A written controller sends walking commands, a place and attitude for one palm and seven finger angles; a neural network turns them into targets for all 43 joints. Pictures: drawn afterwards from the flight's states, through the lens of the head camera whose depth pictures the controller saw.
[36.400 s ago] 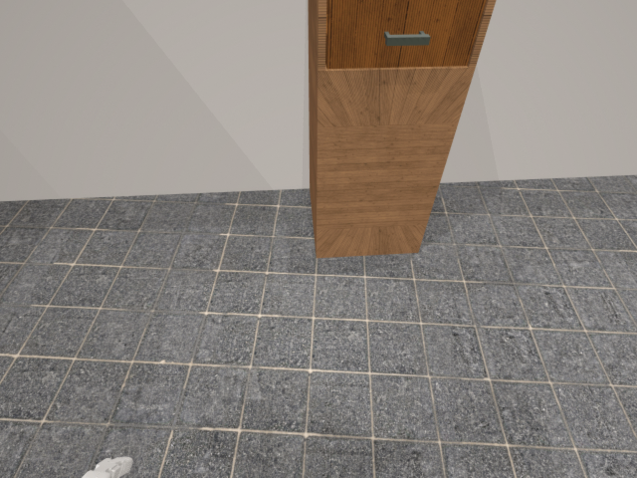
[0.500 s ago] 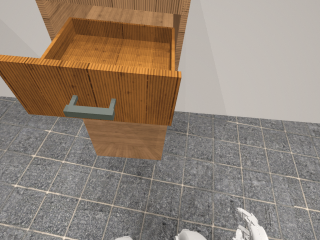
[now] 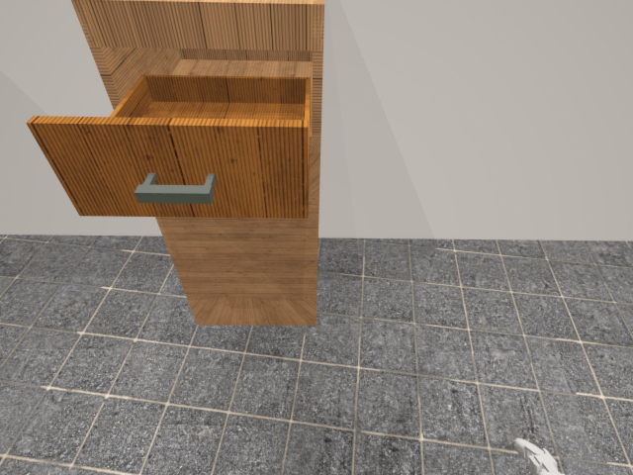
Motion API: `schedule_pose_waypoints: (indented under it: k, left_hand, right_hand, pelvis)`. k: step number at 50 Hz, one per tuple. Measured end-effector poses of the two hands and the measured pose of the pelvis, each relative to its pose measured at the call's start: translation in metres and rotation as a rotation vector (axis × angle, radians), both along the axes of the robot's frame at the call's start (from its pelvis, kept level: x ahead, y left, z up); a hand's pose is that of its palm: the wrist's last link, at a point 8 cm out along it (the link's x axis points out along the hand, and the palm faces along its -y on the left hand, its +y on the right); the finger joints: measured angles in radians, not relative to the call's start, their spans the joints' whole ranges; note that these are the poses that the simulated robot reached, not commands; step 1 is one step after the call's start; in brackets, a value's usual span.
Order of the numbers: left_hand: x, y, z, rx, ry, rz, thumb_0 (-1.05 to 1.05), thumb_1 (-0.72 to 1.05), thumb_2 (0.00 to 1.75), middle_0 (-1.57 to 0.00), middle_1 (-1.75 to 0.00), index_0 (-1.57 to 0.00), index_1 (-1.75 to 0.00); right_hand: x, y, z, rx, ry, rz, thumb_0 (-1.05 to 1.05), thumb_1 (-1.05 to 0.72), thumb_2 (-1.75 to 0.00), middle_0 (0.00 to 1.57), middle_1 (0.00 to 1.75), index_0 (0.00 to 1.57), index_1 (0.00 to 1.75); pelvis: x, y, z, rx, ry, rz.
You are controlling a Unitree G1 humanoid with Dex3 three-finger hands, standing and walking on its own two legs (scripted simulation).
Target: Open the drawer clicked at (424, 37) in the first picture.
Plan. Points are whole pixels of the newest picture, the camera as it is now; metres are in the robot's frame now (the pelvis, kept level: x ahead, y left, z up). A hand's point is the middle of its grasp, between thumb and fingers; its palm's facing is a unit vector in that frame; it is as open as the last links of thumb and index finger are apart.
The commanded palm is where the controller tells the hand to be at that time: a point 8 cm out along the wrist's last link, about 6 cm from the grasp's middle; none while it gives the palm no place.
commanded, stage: stop stepping back and stand still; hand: left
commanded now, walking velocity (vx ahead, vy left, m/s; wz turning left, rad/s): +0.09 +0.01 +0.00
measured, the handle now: (178, 186) +0.49 +0.23 +0.12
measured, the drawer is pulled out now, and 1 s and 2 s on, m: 0.27 0.27 0.27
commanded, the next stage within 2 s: let the arm hang, fingers relaxed in 0.38 s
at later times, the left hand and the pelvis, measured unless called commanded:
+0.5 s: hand out of the picture +0.18 +0.24 +0.33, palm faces +0.61 -0.69 -0.39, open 7.4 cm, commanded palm none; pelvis -0.02 +0.01 +0.00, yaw +0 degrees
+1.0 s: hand out of the picture -0.05 +0.22 -0.16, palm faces +0.04 -0.97 -0.26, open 7.0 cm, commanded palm none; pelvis -0.03 +0.01 +0.01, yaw +2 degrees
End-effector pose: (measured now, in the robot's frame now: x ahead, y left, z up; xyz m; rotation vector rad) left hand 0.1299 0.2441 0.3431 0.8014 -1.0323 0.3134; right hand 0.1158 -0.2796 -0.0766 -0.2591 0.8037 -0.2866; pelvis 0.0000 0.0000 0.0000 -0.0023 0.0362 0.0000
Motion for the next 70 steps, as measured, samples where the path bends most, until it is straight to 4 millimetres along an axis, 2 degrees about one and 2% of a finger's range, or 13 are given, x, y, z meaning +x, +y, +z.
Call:
schedule_pose_waypoints:
  k: [7, 13, 21, 25, 28, 31, 33, 35, 38, 44, 52, 62, 70]
  left_hand:
    - [0.006, 0.059, -0.021, -0.271, 0.048, 0.13, 0.0, 0.89, 0.89, -0.21, -0.3, -0.21, -0.3]
    - [0.007, 0.048, -0.065, -0.343, 0.207, 0.022, 0.01, 0.89, 0.9, -0.2, -0.3, -0.2, -0.3]
    - [-0.013, 0.023, -0.011, -0.095, 0.023, 0.019, 0.01, 0.88, 0.89, -0.21, -0.31, -0.21, -0.3]
    - [0.009, 0.03, -0.011, -0.112, 0.042, 0.059, 0.0, 0.89, 0.9, -0.21, -0.3, -0.21, -0.3]
    - [0.065, 0.051, -0.093, -0.308, 0.49, 0.141, -0.01, 0.9, 0.9, -0.19, -0.3, -0.2, -0.3]
    - [0.081, 0.054, -0.237, -0.522, 1.055, 0.249, -0.01, 0.91, 0.9, -0.19, -0.3, -0.19, -0.3]
    - [0.055, 0.037, -0.333, -0.642, 1.407, 0.295, -0.01, 0.92, 0.9, -0.18, -0.3, -0.18, -0.3]
    - [0.008, 0.008, -0.411, -0.747, 1.715, 0.31, 0.0, 0.92, 0.9, -0.19, -0.3, -0.18, -0.3]
    - [-0.07, -0.032, -0.479, -0.962, 2.007, 0.331, -0.02, 0.95, 0.89, -0.19, -0.3, -0.19, -0.3]
    - [-0.13, -0.004, -0.487, -1.004, 2.093, 0.498, -0.11, 1.03, 0.89, -0.21, -0.3, -0.2, -0.3]
    - [-0.188, 0.021, -0.466, -0.919, 2.243, 0.711, -0.03, 0.95, 0.89, -0.2, -0.3, -0.2, -0.3]
    - [-0.176, 0.007, -0.464, -0.921, 2.228, 0.68, 0.0, 0.92, 0.89, -0.2, -0.3, -0.2, -0.3]
    - [-0.155, -0.016, -0.474, -0.934, 2.226, 0.591, 0.01, 0.94, 0.89, -0.2, -0.3, -0.2, -0.3]
  right_hand:
    - [-0.011, 0.019, -0.004, 0.059, -0.06, 0.009, 0.01, -0.91, -0.9, 0.2, 0.29, 0.2, 0.3]
    - [-0.015, 0.053, 0.002, 0.073, -0.082, 0.043, 0.01, -0.91, -0.9, 0.2, 0.29, 0.2, 0.3]
    - [-0.003, 0.091, -0.002, 0.171, -0.048, 0.139, 0.01, -0.91, -0.9, 0.2, 0.3, 0.2, 0.3]
    - [0.013, 0.085, -0.018, 0.209, -0.046, 0.162, 0.01, -0.9, -0.9, 0.21, 0.3, 0.21, 0.3]
    - [0.018, 0.069, -0.037, 0.212, -0.029, 0.153, 0.01, -0.9, -0.89, 0.21, 0.3, 0.21, 0.3]
    - [0.01, 0.053, -0.056, 0.204, 0.014, 0.101, 0.01, -0.91, -0.89, 0.2, 0.3, 0.21, 0.3]
    - [-0.007, 0.046, -0.062, 0.187, 0.077, 0.075, 0.01, -0.91, -0.9, 0.2, 0.29, 0.2, 0.3]
    - [-0.031, 0.041, -0.063, 0.158, 0.165, 0.061, 0.0, -0.91, -0.9, 0.2, 0.29, 0.2, 0.3]
    - [-0.076, 0.036, -0.055, 0.108, 0.332, 0.039, 0.0, -0.91, -0.9, 0.2, 0.29, 0.2, 0.3]
    - [-0.153, 0.034, -0.044, 0.079, 0.619, 0.012, 0.01, -0.91, -0.9, 0.2, 0.29, 0.2, 0.3]
    - [-0.179, 0.057, -0.06, 0.183, 0.664, -0.031, 0.01, -0.91, -0.9, 0.2, 0.29, 0.2, 0.3]
    - [-0.165, 0.094, -0.074, 0.289, 0.623, -0.007, 0.0, -0.91, -0.9, 0.2, 0.29, 0.2, 0.3]
    - [-0.161, 0.094, -0.071, 0.281, 0.613, -0.028, 0.01, -0.92, -0.9, 0.2, 0.29, 0.2, 0.3]
  pelvis:
    - [-0.016, 0.008, -0.002, -0.009, -0.043, 0.0]
    - [-0.023, 0.022, -0.003, 0.003, -0.057, -0.018]
    - [-0.017, 0.013, 0.005, -0.017, -0.024, -0.005]
    - [-0.018, 0.008, -0.003, -0.015, -0.023, -0.001]
    - [-0.016, 0.013, -0.007, -0.006, -0.012, 0.022]
    - [-0.014, 0.018, -0.013, 0.007, -0.014, 0.024]
    - [-0.015, 0.018, -0.015, 0.018, -0.027, 0.02]
    - [-0.017, 0.015, -0.015, 0.023, -0.045, 0.016]
    - [-0.022, 0.01, -0.012, 0.024, -0.059, 0.021]
    - [-0.03, 0.004, 0.001, -0.01, -0.045, 0.041]
    - [-0.029, 0.01, 0.007, -0.006, -0.054, 0.022]
    - [-0.027, 0.013, 0.009, 0.004, -0.066, 0.007]
    - [-0.024, 0.011, 0.009, 0.008, -0.07, -0.001]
